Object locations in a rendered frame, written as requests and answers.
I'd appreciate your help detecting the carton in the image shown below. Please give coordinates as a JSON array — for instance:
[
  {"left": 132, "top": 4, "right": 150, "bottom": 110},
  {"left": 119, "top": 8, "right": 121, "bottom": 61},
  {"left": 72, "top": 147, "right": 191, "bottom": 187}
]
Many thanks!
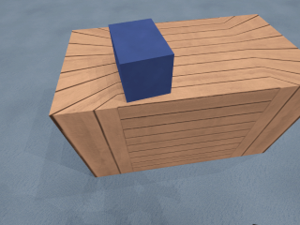
[{"left": 108, "top": 18, "right": 174, "bottom": 103}]

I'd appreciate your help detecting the pedestal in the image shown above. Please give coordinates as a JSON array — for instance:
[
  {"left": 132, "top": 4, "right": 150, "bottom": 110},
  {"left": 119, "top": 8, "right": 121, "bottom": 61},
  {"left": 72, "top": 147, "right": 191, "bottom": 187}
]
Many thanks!
[{"left": 49, "top": 14, "right": 300, "bottom": 178}]

